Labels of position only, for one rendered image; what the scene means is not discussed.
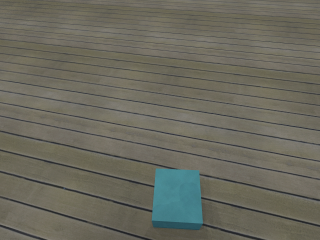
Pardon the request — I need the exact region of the carton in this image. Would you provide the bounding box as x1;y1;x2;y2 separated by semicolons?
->
151;168;203;230

